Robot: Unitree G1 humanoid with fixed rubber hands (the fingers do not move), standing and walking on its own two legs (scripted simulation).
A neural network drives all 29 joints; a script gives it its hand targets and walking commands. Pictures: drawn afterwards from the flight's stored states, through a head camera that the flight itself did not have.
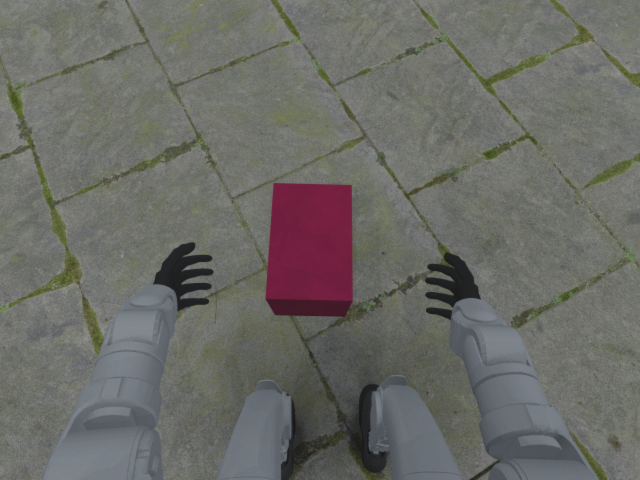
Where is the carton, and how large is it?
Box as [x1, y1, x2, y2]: [265, 183, 352, 316]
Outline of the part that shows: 274,183 265,298 275,314 344,316 352,300 351,185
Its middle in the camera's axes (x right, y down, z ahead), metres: -0.03 +0.03 +1.04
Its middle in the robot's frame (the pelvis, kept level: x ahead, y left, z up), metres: +0.56 +0.03 -0.57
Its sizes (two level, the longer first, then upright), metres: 0.299 0.200 0.231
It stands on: the floor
